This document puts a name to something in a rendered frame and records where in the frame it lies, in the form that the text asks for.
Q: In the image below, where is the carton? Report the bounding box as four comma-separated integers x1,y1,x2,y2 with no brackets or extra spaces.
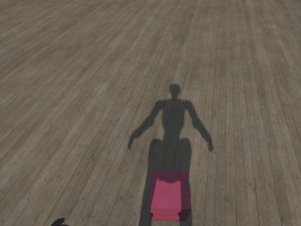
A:
150,170,191,221

